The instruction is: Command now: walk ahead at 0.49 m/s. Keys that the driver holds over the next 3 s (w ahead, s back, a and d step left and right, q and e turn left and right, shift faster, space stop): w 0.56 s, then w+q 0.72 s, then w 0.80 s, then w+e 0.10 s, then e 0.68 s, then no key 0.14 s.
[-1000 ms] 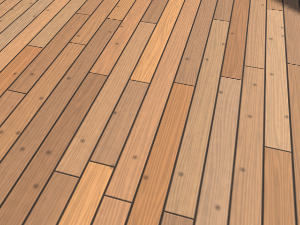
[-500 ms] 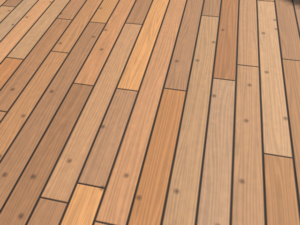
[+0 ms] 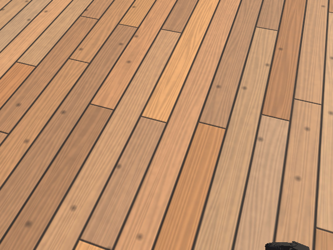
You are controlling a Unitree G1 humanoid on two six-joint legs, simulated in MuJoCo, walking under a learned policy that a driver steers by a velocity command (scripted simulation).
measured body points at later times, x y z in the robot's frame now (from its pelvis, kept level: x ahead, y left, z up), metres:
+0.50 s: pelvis +0.27 +0.00 +0.01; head +0.30 +0.00 +0.46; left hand +0.46 +0.21 -0.11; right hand +0.18 -0.23 -0.13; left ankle +0.17 +0.06 -0.73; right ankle +0.45 -0.14 -0.69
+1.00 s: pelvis +0.54 -0.04 +0.01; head +0.56 -0.04 +0.46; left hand +0.45 +0.19 -0.13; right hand +0.72 -0.25 -0.12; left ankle +0.67 +0.12 -0.67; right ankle +0.47 -0.11 -0.73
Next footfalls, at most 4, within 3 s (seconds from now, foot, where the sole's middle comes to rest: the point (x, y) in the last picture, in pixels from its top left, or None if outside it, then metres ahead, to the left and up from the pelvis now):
0.06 left None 0.21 0.06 -0.77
0.62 right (217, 232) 0.51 -0.11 -0.77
1.18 left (168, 175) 0.75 0.09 -0.77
1.74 right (173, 111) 1.11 0.09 -0.77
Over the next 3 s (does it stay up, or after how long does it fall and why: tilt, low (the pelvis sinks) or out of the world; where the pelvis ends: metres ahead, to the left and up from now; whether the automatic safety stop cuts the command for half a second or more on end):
stays up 1.24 0.26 0.01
